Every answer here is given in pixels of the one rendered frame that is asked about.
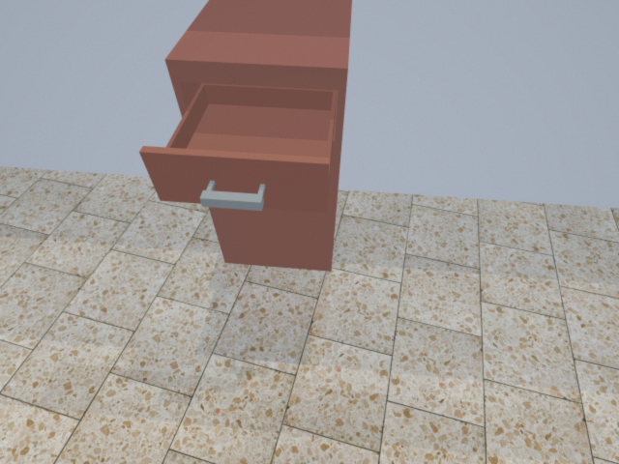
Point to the cabinet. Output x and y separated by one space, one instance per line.
273 43

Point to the drawer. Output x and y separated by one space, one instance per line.
241 136

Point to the handle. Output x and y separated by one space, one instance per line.
232 200

